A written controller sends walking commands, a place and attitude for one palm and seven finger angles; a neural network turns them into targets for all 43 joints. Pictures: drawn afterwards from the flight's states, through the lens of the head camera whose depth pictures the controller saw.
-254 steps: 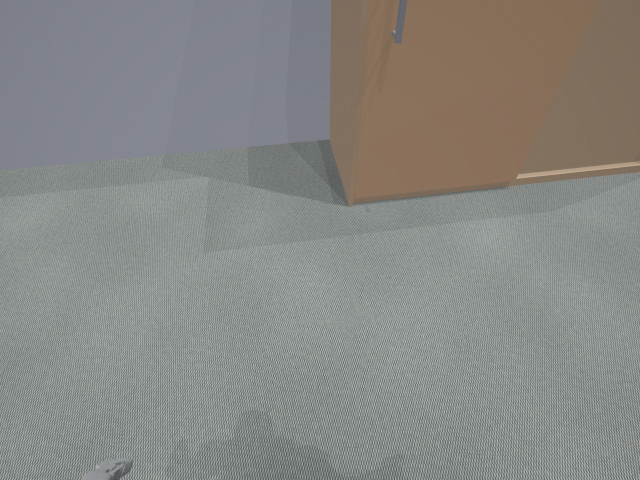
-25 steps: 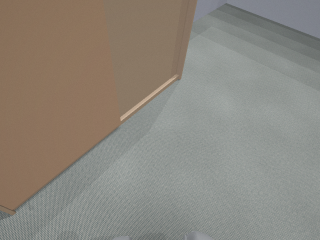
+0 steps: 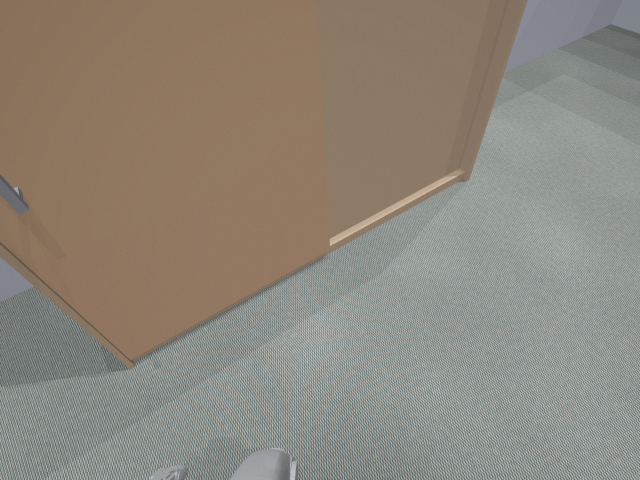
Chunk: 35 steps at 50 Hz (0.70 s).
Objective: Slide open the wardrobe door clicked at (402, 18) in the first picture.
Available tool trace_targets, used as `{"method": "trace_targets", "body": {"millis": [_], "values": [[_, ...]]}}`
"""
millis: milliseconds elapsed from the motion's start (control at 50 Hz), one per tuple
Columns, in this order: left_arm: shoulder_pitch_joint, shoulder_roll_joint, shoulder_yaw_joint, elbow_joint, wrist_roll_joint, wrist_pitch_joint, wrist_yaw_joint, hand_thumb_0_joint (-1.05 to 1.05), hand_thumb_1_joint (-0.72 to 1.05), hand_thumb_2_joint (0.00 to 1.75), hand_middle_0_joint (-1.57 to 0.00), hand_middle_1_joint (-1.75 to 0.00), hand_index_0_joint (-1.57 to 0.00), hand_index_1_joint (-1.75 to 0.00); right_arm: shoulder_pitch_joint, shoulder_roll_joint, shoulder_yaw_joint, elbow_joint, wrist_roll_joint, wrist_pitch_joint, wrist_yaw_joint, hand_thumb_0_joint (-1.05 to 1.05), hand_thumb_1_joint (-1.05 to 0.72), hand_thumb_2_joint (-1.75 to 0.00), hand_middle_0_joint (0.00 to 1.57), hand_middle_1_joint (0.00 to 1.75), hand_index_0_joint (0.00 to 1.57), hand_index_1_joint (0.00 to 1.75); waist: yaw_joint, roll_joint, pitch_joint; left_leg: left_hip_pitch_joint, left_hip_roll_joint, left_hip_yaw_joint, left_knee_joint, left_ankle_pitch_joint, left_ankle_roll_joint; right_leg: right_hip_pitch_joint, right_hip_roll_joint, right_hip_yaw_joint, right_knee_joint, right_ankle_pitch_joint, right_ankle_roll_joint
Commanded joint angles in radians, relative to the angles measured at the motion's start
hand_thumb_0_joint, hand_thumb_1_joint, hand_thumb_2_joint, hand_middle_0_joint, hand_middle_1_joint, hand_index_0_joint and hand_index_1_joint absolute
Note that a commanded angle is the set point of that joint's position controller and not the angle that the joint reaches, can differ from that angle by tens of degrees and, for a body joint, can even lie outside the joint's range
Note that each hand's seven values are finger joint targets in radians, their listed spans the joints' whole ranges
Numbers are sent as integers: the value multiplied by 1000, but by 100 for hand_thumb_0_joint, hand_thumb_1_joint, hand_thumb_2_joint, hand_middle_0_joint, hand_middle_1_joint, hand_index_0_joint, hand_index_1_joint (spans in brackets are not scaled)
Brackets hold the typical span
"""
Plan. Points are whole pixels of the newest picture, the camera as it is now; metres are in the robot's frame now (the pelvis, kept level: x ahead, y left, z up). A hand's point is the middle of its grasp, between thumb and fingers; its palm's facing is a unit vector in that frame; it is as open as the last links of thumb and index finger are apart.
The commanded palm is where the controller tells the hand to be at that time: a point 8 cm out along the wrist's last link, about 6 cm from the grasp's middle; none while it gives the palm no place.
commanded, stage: turn to face it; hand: left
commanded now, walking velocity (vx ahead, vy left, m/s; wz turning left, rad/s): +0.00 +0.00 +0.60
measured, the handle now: out of the picture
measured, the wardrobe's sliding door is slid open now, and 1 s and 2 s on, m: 0.00 0.00 0.00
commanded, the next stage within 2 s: take the last steps up to it in 0.86 s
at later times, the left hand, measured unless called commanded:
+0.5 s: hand out of the picture +0.01 +0.28 -0.16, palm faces +0.31 -0.91 -0.29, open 7.4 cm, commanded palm none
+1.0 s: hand out of the picture -0.11 +0.20 -0.17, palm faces +0.53 -0.81 -0.24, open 7.4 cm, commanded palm none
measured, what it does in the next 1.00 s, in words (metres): steps on the spot, turning left: left foot, then right foot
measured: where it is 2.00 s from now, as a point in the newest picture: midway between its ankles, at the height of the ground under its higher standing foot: outside the picture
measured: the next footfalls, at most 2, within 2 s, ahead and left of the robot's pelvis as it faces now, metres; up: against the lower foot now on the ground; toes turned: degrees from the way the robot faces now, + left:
left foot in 0.22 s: +0.00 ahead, +0.15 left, +0.00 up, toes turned +15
right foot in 0.64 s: +0.08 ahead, -0.08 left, +0.00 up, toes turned +19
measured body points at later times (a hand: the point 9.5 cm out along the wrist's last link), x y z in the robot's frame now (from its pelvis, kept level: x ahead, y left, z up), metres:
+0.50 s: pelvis -0.01 +0.03 +0.00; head +0.03 +0.05 +0.45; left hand +0.00 +0.32 -0.13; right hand +0.14 -0.19 -0.14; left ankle -0.04 +0.14 -0.74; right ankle +0.02 -0.11 -0.68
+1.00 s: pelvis -0.04 +0.01 +0.00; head -0.01 +0.02 +0.45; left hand -0.13 +0.24 -0.15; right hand +0.17 -0.18 -0.14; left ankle -0.12 +0.11 -0.71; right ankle +0.04 -0.09 -0.74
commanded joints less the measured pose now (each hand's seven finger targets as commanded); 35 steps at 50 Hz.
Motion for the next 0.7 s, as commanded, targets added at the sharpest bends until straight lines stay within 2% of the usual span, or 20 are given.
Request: {"method": "trace_targets", "body": {"millis": [0,100,140,160,180,200,220,240,260,300,320,440,520,560,580,600,620,640,660,680], "values": [[21,240,66,-55,2,-28,15,0,90,90,-20,-30,-20,-30,-88,-39,1,-95,10,-25,6,0,-90,-90,20,30,20,30,49,-227,-24,3,45,48,-108,-45,-26,60,-260,106,-207,277,-113],[66,285,83,-32,7,-18,9,0,90,90,-20,-30,-20,-30,-112,-28,16,-113,18,-40,4,0,-90,-90,20,30,20,30,78,-274,-80,123,31,108,-357,-82,-8,115,-294,73,-126,413,-117],[51,292,87,-31,3,-13,6,0,90,90,-20,-30,-20,-30,-56,-38,18,-102,17,-48,0,0,-90,-90,20,30,20,30,49,-267,-117,206,20,132,-506,6,1,120,-280,29,-51,438,-79],[48,285,89,-32,-5,-9,3,0,90,90,-20,-30,-20,-30,-22,-54,14,-93,15,-54,-1,0,-90,-90,20,30,20,30,29,-231,-133,290,19,133,-622,107,10,86,-259,-12,16,410,-40],[49,261,87,-39,-13,-4,-1,0,90,90,-20,-30,-20,-30,34,-112,0,-78,13,-65,-2,0,-90,-90,20,30,20,30,-4,-114,-178,452,78,55,-734,266,35,-22,-228,-47,164,316,9],[37,193,73,-80,-19,0,-10,0,90,90,-20,-30,-20,-30,78,-228,-28,-84,7,-71,-6,0,-90,-90,20,30,20,30,-31,209,-187,615,340,-290,-764,609,149,-319,-88,-77,389,-162,91],[-36,169,57,-118,-10,3,-7,0,90,90,-20,-30,-20,-30,154,-268,-35,-59,11,-66,-12,0,-90,-90,20,30,20,30,-69,231,-186,586,449,-357,-754,803,259,-391,-54,8,529,-386,92],[-90,171,60,-107,-9,11,3,0,90,90,-20,-30,-20,-30,170,-238,-29,-40,10,-73,-27,0,-90,-90,20,30,20,30,-78,243,-195,544,400,-351,-751,793,258,-395,-52,93,596,-341,86],[-99,172,66,-97,-16,9,0,0,90,90,-20,-30,-20,-30,111,-208,-20,-51,7,-72,-38,0,-90,-90,20,30,20,30,-55,229,-148,489,355,-309,-751,731,251,-402,-50,111,630,-278,88],[-54,177,69,-60,-16,6,-12,0,90,90,-20,-30,-20,-30,5,-155,-1,-80,6,-78,-41,0,-90,-90,20,30,20,30,1,138,-129,443,268,-210,-748,700,209,-358,-42,110,624,-161,95],[-40,175,68,-52,-15,5,-13,0,90,90,-20,-30,-20,-30,0,-150,1,-85,6,-80,-41,0,-90,-90,20,30,20,30,4,113,-141,452,250,-195,-747,710,205,-343,-32,111,599,-146,99],[-82,163,58,-73,-22,7,-6,0,90,90,-20,-30,-20,-30,32,-162,-7,-73,4,-71,-38,0,-90,-90,20,30,20,30,-14,76,-144,471,239,-278,-751,653,233,-276,16,119,392,-164,101],[-47,155,51,-74,-26,-3,0,0,90,90,-20,-30,-20,-30,1,-158,-11,-79,1,-61,-34,0,-90,-90,20,30,20,30,3,116,-142,394,209,-317,-717,667,219,-127,60,101,181,-139,83],[16,165,54,-59,-26,-12,4,0,90,90,-20,-30,-20,-30,-23,-149,-13,-89,7,-58,-32,0,-90,-90,20,30,20,30,37,91,-146,312,173,-317,-669,597,183,16,72,87,-3,3,75],[58,188,60,-51,-23,-20,8,0,90,90,-20,-30,-20,-30,-26,-130,-10,-93,14,-59,-30,0,-90,-90,20,30,20,30,60,39,-157,235,133,-297,-612,480,142,129,35,113,-146,101,67],[89,271,74,-48,-6,-33,16,0,90,90,-20,-30,-20,-30,-10,-72,-2,-102,24,-61,-22,0,-90,-90,20,30,20,30,70,-168,-175,63,30,-181,-446,214,69,276,-167,305,-234,179,10],[86,331,83,-55,1,-33,16,0,90,90,-20,-30,-20,-30,-20,-39,3,-130,20,-60,-22,0,-90,-90,20,30,20,30,74,-339,-131,-42,-75,-49,-230,-205,19,218,-392,482,-252,312,-116],[66,308,85,-62,-7,-34,19,0,90,90,-20,-30,-20,-30,-22,-82,-6,-116,8,-42,-24,0,-90,-90,20,30,20,30,74,-350,-115,-9,-20,-110,-72,-212,29,84,-390,467,-274,218,-158],[9,272,76,-73,-8,-29,18,0,90,90,-20,-30,-20,-30,-32,-78,-12,-97,8,-33,-19,0,-90,-90,20,30,20,30,48,-279,-59,-3,-11,-101,33,-146,29,9,-327,424,-283,135,-155],[-39,240,65,-80,-8,-28,15,0,90,90,-20,-30,-20,-30,-17,-72,-10,-73,6,-27,-13,0,-90,-90,20,30,20,30,22,-212,-14,-4,6,-87,90,-68,23,-37,-268,325,-274,92,-131]]}}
